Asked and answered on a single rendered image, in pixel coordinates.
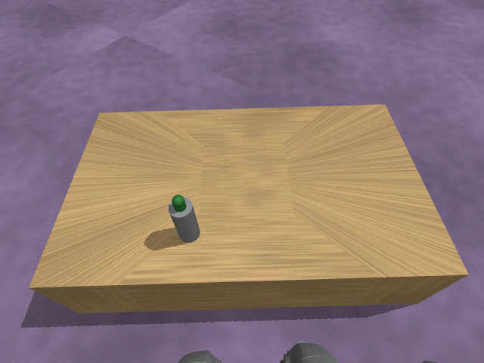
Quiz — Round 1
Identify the bottle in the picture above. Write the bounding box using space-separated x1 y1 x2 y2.
169 195 200 243

